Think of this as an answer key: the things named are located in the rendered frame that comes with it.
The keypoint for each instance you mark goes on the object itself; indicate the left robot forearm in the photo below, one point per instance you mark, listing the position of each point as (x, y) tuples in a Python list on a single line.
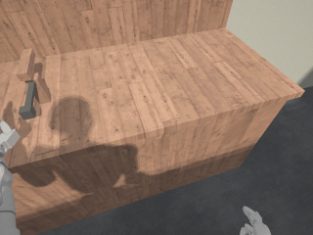
[(8, 224)]

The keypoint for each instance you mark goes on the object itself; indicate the robot left hand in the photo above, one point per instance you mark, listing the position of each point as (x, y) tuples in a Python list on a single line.
[(8, 138)]

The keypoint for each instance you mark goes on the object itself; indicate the tap lever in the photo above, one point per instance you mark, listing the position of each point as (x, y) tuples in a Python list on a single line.
[(27, 111)]

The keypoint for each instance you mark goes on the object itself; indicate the robot right hand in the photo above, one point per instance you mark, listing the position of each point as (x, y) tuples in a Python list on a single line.
[(258, 227)]

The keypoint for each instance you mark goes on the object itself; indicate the counter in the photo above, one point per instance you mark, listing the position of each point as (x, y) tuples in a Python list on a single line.
[(133, 98)]

